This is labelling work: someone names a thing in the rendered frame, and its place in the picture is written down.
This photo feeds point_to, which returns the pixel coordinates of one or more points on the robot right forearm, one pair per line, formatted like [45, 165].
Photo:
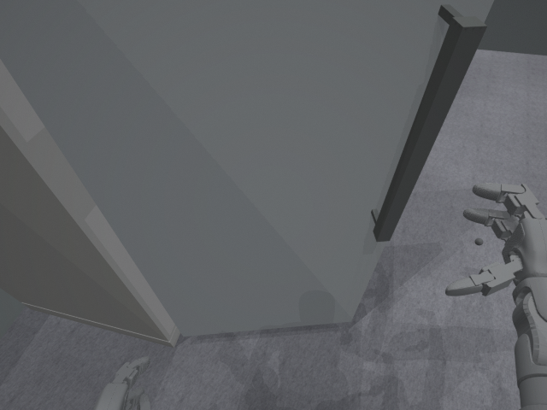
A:
[530, 321]

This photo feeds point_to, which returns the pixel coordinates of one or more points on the left robot hand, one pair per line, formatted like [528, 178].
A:
[116, 395]

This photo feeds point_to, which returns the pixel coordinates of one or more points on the handle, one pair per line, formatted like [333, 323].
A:
[459, 46]

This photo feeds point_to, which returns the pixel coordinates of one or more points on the right robot hand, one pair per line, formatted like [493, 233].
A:
[527, 237]

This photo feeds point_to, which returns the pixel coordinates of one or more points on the fridge door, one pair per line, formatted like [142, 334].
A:
[235, 147]

